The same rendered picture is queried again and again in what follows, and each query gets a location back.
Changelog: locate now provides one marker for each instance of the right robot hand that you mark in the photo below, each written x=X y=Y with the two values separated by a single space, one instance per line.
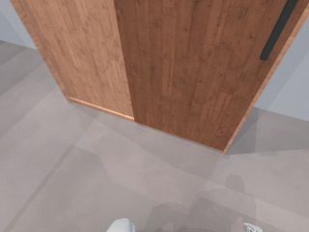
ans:
x=251 y=228

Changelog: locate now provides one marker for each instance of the wardrobe door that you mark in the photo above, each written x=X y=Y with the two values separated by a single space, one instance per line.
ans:
x=193 y=66
x=82 y=41

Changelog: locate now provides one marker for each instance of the handle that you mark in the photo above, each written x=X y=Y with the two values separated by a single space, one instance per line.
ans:
x=278 y=28

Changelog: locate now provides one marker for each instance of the robot left thigh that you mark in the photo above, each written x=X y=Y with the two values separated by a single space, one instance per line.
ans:
x=121 y=225

